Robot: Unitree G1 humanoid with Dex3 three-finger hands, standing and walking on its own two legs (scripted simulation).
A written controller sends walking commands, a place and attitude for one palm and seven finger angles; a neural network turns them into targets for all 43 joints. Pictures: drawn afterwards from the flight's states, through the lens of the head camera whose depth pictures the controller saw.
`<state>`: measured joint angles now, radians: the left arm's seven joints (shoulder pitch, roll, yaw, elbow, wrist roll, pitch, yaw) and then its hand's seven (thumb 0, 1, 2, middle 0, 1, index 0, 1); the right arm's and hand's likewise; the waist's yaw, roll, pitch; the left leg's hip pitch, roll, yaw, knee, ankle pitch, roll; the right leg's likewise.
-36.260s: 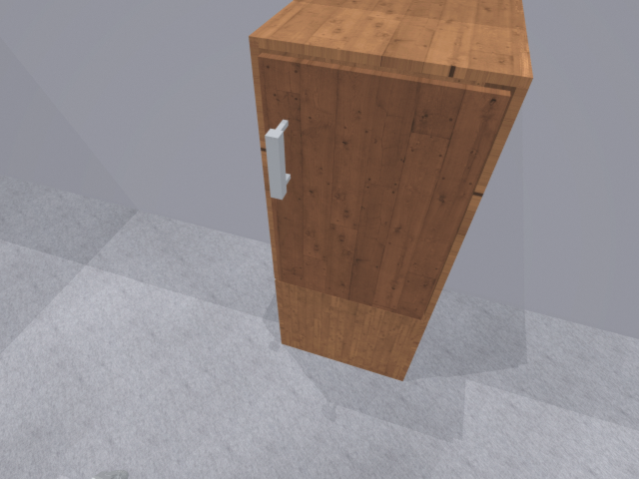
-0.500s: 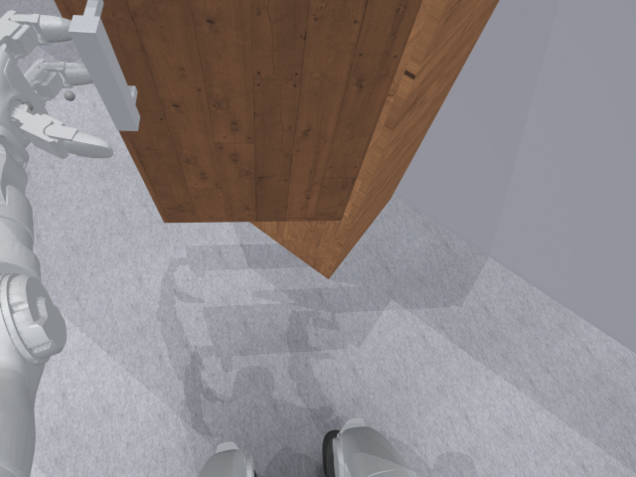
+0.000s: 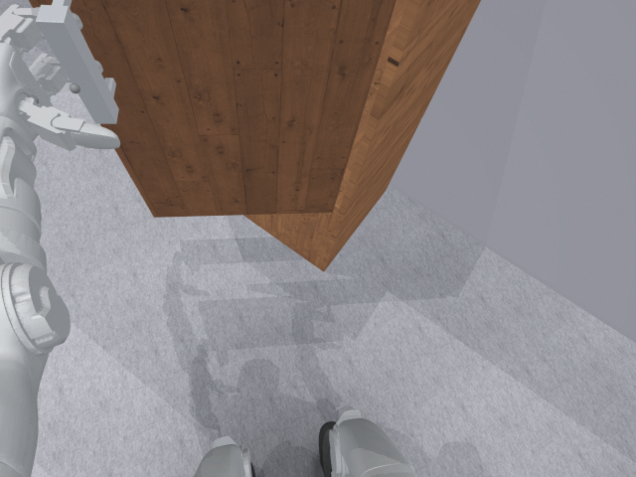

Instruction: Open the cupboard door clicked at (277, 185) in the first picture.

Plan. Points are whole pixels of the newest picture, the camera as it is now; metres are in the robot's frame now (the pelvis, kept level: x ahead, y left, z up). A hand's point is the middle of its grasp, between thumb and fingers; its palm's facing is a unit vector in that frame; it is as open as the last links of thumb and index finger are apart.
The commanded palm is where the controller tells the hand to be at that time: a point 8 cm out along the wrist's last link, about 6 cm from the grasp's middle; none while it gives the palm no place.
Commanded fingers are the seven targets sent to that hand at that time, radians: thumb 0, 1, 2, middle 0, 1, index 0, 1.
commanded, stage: slide the fingers in behind the handle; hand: left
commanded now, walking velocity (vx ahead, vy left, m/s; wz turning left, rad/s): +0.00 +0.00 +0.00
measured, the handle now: (87, 58) +0.59 +0.20 +0.11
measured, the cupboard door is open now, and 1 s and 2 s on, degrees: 41 40 53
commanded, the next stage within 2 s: close the thumb around the handle in 0.60 s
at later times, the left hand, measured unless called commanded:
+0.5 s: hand (87, 88) +0.55 +0.19 +0.11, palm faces -0.04 -1.00 +0.00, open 14.0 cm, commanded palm +0.53 +0.23 +0.10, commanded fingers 0.00 -0.50 0.30 -0.30 -1.20 -0.30 -1.20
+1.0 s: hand (98, 89) +0.54 +0.18 +0.11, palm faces -0.04 -1.00 -0.01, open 11.4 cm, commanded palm +0.53 +0.23 +0.10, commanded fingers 0.00 0.40 0.68 -0.36 -1.30 -0.36 -1.30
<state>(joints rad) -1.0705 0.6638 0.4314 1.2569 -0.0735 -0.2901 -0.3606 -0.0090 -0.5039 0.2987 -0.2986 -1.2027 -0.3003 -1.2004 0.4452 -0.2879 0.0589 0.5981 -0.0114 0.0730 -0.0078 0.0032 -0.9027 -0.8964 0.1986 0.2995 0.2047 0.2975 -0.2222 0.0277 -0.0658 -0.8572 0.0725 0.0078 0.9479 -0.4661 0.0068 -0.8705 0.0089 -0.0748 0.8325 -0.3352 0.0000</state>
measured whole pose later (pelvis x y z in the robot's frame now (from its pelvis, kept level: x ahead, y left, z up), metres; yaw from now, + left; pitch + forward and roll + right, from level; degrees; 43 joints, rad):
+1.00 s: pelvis +0.01 +0.01 +0.00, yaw +0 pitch +21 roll -3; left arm -1.04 0.57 0.40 1.22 -0.07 -0.31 -0.29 -0.01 -0.11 0.47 -0.33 -1.24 -0.33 -1.24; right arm 0.45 -0.27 0.05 0.61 -0.02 0.07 0.01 0.00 -0.90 -0.90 0.20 0.30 0.20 0.30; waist -0.21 0.04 -0.08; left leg -0.84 0.06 0.01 0.94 -0.47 0.01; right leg -0.85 0.00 -0.07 0.83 -0.35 0.01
